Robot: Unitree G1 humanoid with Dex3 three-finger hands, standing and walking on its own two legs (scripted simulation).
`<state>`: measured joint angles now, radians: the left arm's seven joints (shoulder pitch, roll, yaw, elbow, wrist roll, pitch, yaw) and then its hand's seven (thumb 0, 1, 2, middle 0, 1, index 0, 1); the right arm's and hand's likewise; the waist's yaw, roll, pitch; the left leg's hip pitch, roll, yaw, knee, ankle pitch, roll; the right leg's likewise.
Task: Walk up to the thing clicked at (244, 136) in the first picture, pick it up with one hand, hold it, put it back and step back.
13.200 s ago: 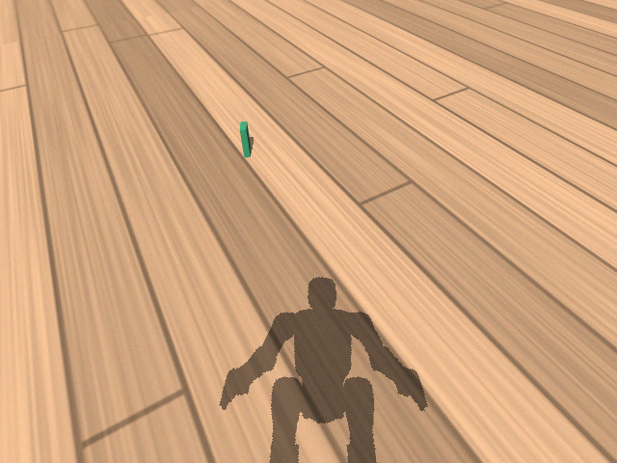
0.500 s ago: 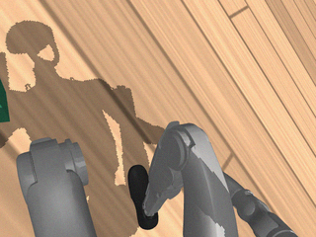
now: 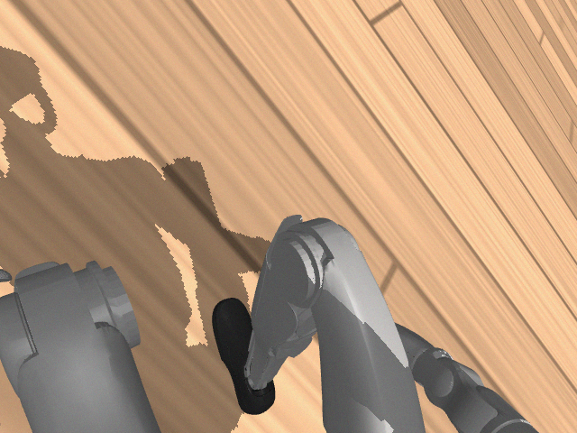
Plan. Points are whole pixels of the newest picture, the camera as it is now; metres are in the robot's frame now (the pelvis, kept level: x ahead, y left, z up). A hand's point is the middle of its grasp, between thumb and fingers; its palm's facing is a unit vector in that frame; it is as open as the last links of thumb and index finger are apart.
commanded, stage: rest palm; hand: left
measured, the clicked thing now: out of the picture +0.45 +0.31 -0.19
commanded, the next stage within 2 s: close in 0.60 s
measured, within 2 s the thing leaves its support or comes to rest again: leaves its support in 2.00 s
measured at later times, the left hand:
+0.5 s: hand out of the picture +0.42 +0.30 -0.18, palm faces +0.40 -0.92 +0.04, open 17.0 cm
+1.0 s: hand out of the picture +0.43 +0.30 -0.18, palm faces +0.41 -0.91 +0.02, open 12.5 cm
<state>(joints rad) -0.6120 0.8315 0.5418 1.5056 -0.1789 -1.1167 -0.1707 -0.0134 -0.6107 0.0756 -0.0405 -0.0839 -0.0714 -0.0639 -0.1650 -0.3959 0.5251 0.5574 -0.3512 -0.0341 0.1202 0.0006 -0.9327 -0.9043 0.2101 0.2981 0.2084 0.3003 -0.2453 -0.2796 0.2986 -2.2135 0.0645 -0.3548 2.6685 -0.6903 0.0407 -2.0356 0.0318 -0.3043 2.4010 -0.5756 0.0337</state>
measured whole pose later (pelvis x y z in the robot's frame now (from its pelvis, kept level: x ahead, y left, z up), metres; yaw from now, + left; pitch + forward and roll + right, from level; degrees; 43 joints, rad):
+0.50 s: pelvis +0.01 +0.00 +0.00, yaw -1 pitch +11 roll -19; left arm -0.65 0.86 0.53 1.50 -0.15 -1.12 -0.09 -0.01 -0.43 0.20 -0.05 -0.05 -0.02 -0.08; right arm -0.20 -0.38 0.55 0.54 -0.37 0.00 0.12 0.00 -0.92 -0.91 0.21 0.30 0.21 0.30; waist -0.25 -0.30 0.32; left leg -2.22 0.06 -0.37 2.68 -0.72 0.04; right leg -2.03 0.04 -0.32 2.40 -0.60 0.04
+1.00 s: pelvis +0.00 +0.00 +0.00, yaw -1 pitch +11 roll -19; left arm -0.68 0.89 0.52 1.50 -0.13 -1.11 -0.05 -0.01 0.05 0.44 -0.33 -0.29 -0.30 -0.32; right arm -0.20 -0.38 0.56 0.54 -0.37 0.02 0.12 0.00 -0.90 -0.91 0.21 0.30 0.21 0.30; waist -0.25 -0.30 0.33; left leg -2.22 0.06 -0.39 2.68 -0.72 0.03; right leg -2.04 0.04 -0.32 2.39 -0.59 0.04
